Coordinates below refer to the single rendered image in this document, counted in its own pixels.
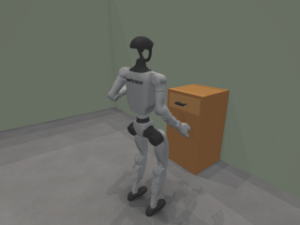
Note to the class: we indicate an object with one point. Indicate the handle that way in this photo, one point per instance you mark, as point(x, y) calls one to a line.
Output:
point(180, 104)

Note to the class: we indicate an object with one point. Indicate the drawer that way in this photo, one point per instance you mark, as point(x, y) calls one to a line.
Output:
point(193, 104)

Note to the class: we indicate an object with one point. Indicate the robot left upper arm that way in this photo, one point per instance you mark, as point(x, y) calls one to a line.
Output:
point(118, 84)

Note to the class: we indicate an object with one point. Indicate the robot torso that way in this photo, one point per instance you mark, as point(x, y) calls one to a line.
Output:
point(141, 99)

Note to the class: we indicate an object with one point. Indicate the robot right upper arm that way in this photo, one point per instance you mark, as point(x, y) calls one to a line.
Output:
point(159, 81)

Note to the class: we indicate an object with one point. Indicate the right robot hand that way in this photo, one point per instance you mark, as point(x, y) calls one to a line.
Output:
point(184, 130)

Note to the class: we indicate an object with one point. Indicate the robot head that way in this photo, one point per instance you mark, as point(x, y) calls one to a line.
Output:
point(141, 43)

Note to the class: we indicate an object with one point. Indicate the cabinet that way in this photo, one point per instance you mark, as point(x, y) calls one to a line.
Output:
point(202, 148)

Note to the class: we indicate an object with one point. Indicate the robot left forearm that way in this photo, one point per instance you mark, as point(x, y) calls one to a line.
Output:
point(123, 91)

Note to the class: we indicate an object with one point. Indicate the robot right forearm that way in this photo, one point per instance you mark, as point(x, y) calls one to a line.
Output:
point(168, 118)

